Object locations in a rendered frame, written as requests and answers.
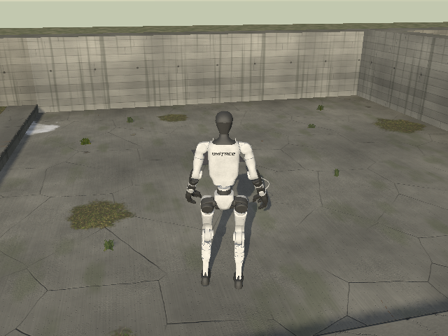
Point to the robot left forearm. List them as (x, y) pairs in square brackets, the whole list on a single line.
[(192, 183)]

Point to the right robot upper arm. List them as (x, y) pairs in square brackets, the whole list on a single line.
[(246, 149)]

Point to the left robot upper arm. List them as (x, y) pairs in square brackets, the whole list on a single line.
[(202, 148)]

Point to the robot right hand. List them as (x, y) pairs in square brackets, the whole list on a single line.
[(263, 199)]

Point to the humanoid robot torso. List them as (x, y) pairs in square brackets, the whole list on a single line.
[(223, 170)]

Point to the robot right forearm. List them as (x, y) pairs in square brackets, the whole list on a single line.
[(259, 185)]

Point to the humanoid robot head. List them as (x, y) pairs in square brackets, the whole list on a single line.
[(224, 123)]

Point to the robot left hand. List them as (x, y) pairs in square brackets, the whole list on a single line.
[(194, 194)]

